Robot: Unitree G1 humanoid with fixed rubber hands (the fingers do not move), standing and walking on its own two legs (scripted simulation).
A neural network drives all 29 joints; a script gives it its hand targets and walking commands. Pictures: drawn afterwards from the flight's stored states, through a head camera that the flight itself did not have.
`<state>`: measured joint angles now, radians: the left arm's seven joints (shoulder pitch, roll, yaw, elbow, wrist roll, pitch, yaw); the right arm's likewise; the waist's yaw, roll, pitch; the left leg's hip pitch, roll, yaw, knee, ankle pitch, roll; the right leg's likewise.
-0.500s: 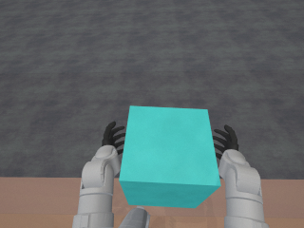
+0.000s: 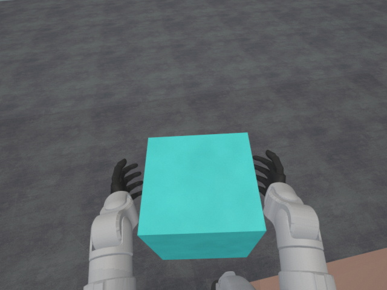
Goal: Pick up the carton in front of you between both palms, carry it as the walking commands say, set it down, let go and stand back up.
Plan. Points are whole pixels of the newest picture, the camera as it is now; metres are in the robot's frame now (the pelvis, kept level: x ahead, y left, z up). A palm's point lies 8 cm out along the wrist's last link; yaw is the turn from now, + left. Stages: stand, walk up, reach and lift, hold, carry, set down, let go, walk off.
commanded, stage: carry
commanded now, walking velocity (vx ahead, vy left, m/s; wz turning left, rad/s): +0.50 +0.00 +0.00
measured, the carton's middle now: (201, 202) +0.32 -0.03 -0.02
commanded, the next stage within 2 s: none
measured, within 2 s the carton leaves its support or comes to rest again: neither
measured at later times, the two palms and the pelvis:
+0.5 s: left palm (139, 116) +0.72 +0.15 -0.09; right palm (223, 111) +0.73 -0.16 -0.10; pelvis +0.42 +0.00 -0.17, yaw -3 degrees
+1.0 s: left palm (153, 69) +1.08 +0.11 -0.12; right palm (217, 66) +1.08 -0.20 -0.12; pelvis +0.77 -0.05 -0.19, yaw +0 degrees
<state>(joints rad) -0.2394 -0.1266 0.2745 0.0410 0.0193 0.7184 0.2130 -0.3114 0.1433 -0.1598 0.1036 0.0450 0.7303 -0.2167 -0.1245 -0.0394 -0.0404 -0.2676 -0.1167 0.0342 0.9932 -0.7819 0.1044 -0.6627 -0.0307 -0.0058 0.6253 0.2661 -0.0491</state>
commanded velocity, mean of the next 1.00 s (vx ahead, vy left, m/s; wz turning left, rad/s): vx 0.50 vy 0.00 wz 0.00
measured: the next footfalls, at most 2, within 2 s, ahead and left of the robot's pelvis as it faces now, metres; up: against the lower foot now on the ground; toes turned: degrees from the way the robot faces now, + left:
right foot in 0.06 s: +0.21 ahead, -0.08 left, -0.13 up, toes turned -4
left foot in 0.48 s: +0.59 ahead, +0.06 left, -0.26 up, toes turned +1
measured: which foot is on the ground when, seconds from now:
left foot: down 0.00-0.08, up 0.10-0.46, down 0.48-0.94, up 0.96-1.00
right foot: up 0.00-0.04, down 0.06-0.50, up 0.52-0.90, down 0.92-1.00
